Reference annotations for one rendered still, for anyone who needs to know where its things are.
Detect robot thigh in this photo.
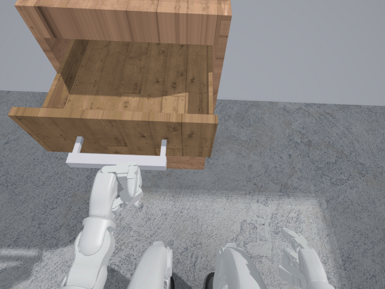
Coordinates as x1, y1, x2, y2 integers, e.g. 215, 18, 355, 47
216, 247, 267, 289
127, 245, 173, 289

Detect left robot hand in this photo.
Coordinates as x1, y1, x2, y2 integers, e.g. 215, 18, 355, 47
89, 161, 143, 221

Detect handle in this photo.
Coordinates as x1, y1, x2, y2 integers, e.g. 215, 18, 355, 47
66, 136, 167, 170

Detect right robot hand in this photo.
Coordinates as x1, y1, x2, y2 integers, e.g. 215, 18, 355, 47
279, 228, 328, 289

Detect cabinet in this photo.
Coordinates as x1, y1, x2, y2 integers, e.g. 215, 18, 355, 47
14, 0, 232, 170

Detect robot left thigh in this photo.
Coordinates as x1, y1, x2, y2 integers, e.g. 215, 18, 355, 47
127, 245, 173, 289

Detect robot right thigh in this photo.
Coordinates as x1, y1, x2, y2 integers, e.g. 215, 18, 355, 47
216, 247, 267, 289

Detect drawer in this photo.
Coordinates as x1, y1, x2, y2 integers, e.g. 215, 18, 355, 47
8, 39, 218, 157

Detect robot left forearm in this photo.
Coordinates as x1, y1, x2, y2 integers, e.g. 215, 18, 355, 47
59, 216, 116, 289

